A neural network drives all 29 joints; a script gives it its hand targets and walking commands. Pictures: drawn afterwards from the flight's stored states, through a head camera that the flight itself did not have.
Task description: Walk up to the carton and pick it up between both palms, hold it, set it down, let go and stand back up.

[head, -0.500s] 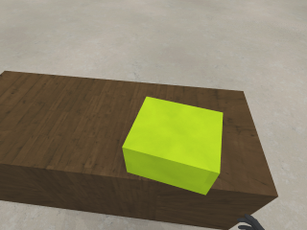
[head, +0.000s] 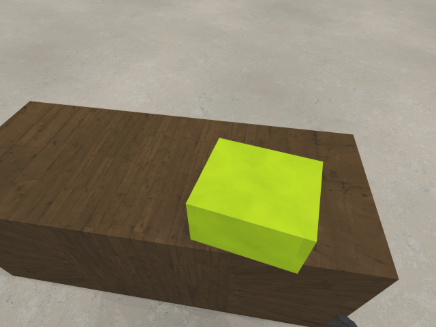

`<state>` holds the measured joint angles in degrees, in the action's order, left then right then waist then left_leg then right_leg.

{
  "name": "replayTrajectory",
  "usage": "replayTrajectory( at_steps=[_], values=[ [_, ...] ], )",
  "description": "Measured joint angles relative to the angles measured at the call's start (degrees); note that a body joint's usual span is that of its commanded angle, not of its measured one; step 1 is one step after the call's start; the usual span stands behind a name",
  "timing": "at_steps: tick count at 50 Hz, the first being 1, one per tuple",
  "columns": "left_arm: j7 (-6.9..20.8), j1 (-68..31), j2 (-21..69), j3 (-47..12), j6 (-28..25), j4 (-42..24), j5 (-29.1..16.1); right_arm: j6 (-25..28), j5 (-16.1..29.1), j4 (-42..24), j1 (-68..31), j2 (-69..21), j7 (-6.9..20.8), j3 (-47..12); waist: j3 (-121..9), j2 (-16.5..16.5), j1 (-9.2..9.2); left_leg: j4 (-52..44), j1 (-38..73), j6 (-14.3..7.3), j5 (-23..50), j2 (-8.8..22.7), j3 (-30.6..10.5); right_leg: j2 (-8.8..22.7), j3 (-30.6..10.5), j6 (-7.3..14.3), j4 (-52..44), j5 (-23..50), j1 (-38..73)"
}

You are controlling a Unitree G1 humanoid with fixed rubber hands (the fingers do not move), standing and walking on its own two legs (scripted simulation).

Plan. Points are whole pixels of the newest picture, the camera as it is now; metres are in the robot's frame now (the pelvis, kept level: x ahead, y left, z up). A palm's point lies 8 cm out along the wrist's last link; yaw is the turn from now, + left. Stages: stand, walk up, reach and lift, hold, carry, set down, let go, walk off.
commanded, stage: walk up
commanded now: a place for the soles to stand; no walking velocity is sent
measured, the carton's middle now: (255, 201) +0.46 -0.09 -0.11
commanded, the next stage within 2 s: stand in 0.34 s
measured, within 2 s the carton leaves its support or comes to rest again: neither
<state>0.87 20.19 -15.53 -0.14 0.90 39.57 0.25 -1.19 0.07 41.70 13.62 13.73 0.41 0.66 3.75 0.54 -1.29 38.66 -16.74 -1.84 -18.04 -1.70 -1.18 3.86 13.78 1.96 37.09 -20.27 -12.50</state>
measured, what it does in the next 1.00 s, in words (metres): stands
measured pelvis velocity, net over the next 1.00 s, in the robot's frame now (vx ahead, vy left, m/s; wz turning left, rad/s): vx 0.00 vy -0.02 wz -0.12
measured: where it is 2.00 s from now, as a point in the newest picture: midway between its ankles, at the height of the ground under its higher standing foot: outside the picture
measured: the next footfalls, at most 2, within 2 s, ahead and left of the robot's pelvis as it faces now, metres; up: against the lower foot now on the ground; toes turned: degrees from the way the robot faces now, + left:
none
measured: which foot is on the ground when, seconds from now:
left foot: down 0.00-1.00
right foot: down 0.00-1.00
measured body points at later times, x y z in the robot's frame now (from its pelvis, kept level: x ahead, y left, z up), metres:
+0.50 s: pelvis +0.01 +0.01 +0.01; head +0.00 +0.00 +0.46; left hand +0.05 +0.27 -0.11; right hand +0.09 -0.24 -0.12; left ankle +0.03 +0.10 -0.72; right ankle +0.01 -0.09 -0.72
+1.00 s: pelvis +0.00 -0.02 +0.01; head +0.02 +0.01 +0.46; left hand +0.19 +0.24 -0.09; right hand +0.14 -0.26 -0.08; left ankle +0.03 +0.10 -0.72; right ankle +0.01 -0.09 -0.72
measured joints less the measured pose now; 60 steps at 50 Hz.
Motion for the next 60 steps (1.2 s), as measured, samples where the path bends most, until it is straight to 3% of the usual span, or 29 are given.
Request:
replayTrajectory(
  at_steps=[8,27,28,31,35,40,44,48,52,60],
  values=[
    [-0.2,3.2,0.5,-0.4,-1.3,1.7,-0.3,0.7,-0.2,2.2,-1.1,-0.3,0.6,-0.7,-1.3,1.1,0.03,-5.9,2.1,-0.2,3.1,-0.2,0.4,-0.3,-0.3,-0.4,-5.8,3.1,1.8],
    [-0.8,3.2,1.0,-0.6,-1.5,4.4,-0.1,0.8,0.0,7.4,0.2,0.3,-0.1,-1.2,-1.9,1.2,0.61,-8.8,4.0,-0.6,3.7,0.0,2.4,-0.6,-2.4,-0.8,-7.8,4.1,2.5],
    [-0.9,2.9,1.0,-0.8,-0.6,4.2,-0.5,1.3,-0.6,8.0,0.0,0.2,0.0,-0.8,-2.2,1.1,0.55,-8.5,3.5,-0.5,3.5,0.1,2.6,-0.7,-2.7,-0.8,-7.3,3.6,1.8],
    [-2.5,-2.6,-1.0,-1.2,9.5,0.6,-2.9,4.1,-3.6,12.1,-5.5,-1.6,1.5,3.5,-2.5,0.3,0.02,-1.0,-3.1,-0.1,0.5,0.8,3.8,-1.1,-4.8,-0.1,0.5,1.3,-5.5],
    [-3.5,-12.7,-1.5,1.7,20.1,-6.6,-1.7,5.3,-2.5,11.4,-12.7,-2.5,3.4,3.8,0.5,-0.4,-0.20,6.5,-6.7,0.1,-2.8,2.2,4.7,-1.9,-5.8,0.7,7.7,-1.6,-9.4],
    [-1.2,-17.0,0.6,4.7,23.3,-14.0,0.8,5.9,1.7,7.5,-14.0,-2.5,2.6,0.2,3.3,-1.3,1.16,1.6,-0.4,0.8,-1.0,3.3,4.8,-3.4,-5.9,0.9,1.8,0.8,-2.9],
    [0.2,-16.2,0.9,5.8,24.2,-14.4,1.6,3.9,2.6,2.2,-9.9,-2.1,1.1,-1.1,2.6,-2.9,0.67,-4.1,3.5,1.4,1.3,3.4,5.5,-4.0,-6.6,1.1,-3.2,2.9,0.3],
    [0.8,-14.3,-0.3,7.1,23.2,-13.1,1.3,2.4,1.9,-3.1,-6.0,-2.8,0.3,-0.1,2.7,-4.0,-0.41,-5.9,4.1,1.8,2.1,3.7,5.9,-4.4,-7.0,1.6,-4.3,3.4,0.4],
    [1.5,-11.6,-2.4,7.7,18.6,-12.7,-0.3,3.9,1.4,-6.7,-3.3,-5.3,-1.2,1.0,3.3,-4.6,-0.90,-5.6,3.2,2.1,1.9,3.9,5.7,-4.7,-6.8,1.9,-4.0,3.1,-0.5],
    [4.2,-9.0,-5.6,6.6,6.4,-11.0,-4.2,11.8,2.2,-4.3,-2.5,-10.6,-4.8,-0.4,4.1,-3.9,-0.85,-6.2,3.5,2.3,1.9,4.0,5.0,-4.8,-6.2,2.0,-5.3,3.2,0.4]
  ],
)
